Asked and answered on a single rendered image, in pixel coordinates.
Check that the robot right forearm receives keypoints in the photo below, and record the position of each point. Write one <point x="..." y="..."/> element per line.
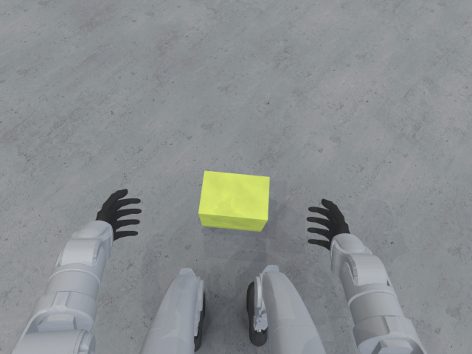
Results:
<point x="380" y="326"/>

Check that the robot left upper arm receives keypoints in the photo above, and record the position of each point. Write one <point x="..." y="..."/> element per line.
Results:
<point x="58" y="342"/>

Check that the robot left forearm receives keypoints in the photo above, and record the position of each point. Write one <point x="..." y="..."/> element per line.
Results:
<point x="69" y="300"/>

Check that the left robot thigh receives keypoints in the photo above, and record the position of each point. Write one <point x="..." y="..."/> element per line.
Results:
<point x="172" y="328"/>

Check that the right robot shin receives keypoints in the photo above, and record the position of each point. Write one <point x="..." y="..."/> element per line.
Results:
<point x="260" y="316"/>

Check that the carton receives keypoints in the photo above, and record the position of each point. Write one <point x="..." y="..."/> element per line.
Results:
<point x="234" y="201"/>

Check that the robot left hand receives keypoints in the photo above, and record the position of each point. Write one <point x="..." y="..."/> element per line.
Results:
<point x="109" y="213"/>

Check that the robot right hand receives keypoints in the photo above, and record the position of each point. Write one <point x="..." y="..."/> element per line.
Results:
<point x="336" y="223"/>

